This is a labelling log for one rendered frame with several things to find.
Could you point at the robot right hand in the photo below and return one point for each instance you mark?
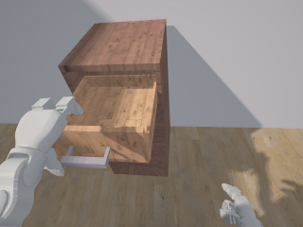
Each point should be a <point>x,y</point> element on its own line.
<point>233,212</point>

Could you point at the cabinet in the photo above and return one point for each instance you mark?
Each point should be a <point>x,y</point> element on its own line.
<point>128,48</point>

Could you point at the handle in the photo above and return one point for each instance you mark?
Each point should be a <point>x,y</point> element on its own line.
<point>85,161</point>

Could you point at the robot right forearm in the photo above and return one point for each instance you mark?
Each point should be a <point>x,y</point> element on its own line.
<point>250,222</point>

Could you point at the robot left hand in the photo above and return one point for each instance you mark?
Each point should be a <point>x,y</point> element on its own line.
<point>41,127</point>

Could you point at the drawer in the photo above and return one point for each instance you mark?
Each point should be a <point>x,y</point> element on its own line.
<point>119,112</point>

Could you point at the robot left forearm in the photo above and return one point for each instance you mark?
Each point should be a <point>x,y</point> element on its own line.
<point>19,176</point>

